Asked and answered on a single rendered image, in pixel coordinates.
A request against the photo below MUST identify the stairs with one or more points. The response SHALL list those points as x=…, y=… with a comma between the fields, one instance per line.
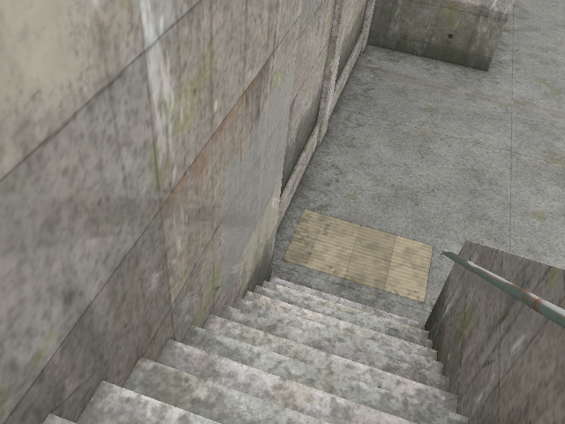
x=286, y=354

